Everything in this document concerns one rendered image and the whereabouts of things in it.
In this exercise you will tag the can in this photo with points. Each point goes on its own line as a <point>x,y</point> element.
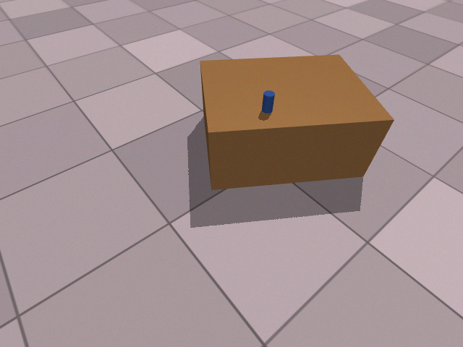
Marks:
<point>268,99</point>

